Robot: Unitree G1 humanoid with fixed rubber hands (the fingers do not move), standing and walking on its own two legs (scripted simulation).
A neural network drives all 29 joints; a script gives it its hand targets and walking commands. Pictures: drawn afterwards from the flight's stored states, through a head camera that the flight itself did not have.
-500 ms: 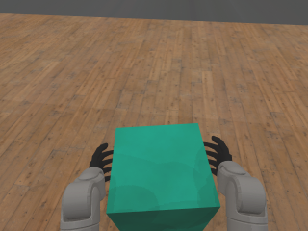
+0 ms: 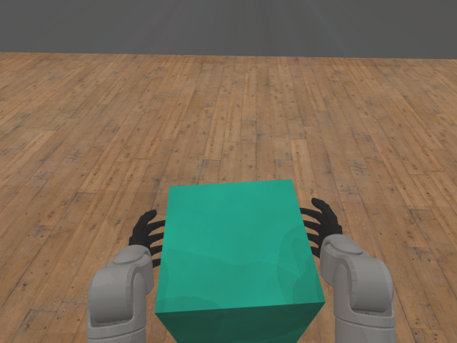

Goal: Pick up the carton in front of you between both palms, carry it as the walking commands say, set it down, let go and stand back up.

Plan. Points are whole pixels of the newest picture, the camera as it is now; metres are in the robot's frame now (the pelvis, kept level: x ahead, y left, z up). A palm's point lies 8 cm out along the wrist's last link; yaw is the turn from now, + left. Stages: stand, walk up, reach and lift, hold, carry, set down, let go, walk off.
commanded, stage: carry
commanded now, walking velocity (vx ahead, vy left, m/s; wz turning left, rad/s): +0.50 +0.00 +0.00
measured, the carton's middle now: (235, 269) +0.27 +0.00 +0.02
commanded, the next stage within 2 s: none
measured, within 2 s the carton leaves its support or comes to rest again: neither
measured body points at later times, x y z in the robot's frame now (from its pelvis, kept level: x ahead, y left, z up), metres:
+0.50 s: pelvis +0.32 +0.00 +0.00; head +0.31 +0.00 +0.45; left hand +0.60 +0.14 +0.09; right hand +0.60 -0.16 +0.10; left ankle +0.43 +0.08 -0.73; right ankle +0.16 -0.10 -0.72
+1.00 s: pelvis +0.45 -0.02 +0.01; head +0.44 -0.01 +0.46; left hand +0.73 +0.12 +0.08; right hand +0.73 -0.18 +0.10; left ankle +0.43 +0.08 -0.72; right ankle +0.36 -0.14 -0.72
